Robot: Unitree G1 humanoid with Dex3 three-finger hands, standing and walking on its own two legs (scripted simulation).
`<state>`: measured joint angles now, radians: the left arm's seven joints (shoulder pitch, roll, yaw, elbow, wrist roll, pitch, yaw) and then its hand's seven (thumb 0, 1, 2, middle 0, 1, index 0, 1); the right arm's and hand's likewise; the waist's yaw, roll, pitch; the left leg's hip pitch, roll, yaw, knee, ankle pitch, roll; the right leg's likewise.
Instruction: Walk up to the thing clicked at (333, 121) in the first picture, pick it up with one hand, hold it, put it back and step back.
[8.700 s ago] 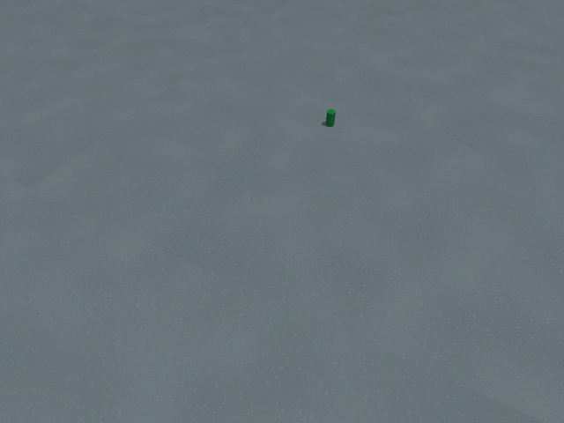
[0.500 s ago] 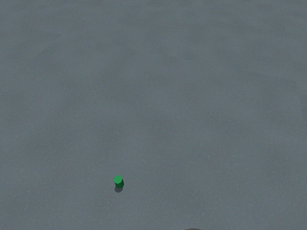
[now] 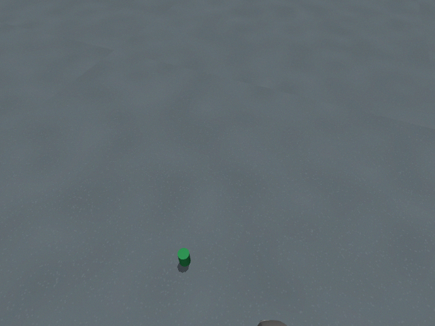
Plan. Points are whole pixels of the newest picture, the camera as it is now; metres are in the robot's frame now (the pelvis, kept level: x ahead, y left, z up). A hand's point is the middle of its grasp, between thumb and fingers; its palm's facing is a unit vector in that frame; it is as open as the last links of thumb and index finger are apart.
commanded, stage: walk up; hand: left
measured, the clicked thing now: (184, 257) +0.50 +0.16 -0.71
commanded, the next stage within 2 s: stand in 0.70 s
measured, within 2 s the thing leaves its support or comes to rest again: neither
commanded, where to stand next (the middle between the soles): +0.10 -0.03 m, yaw -4 degrees
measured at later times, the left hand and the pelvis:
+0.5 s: hand out of the picture +0.10 +0.22 -0.15, palm faces -0.05 -0.94 -0.33, open 7.4 cm; pelvis +0.01 -0.03 +0.00, yaw -2 degrees
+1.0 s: hand out of the picture +0.10 +0.22 -0.13, palm faces -0.03 -0.94 -0.33, open 7.4 cm; pelvis -0.01 -0.03 +0.02, yaw -1 degrees
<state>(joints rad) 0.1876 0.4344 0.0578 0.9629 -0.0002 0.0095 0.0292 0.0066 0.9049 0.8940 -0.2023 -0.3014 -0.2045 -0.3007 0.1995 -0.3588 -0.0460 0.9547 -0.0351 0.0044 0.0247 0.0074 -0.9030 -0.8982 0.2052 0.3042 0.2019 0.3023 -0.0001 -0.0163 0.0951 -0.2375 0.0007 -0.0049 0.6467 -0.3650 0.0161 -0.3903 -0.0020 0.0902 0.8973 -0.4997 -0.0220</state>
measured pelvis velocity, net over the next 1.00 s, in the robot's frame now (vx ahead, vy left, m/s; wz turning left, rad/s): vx -0.01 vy -0.03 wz -0.02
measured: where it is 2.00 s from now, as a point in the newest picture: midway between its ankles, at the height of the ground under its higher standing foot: outside the picture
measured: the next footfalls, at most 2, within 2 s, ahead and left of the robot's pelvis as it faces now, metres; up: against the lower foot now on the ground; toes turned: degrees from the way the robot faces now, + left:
right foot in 0.16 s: +0.05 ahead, -0.14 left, +0.00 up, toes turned -2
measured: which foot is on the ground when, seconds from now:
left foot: down 0.00-1.00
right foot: up 0.00-0.14, down 0.16-1.00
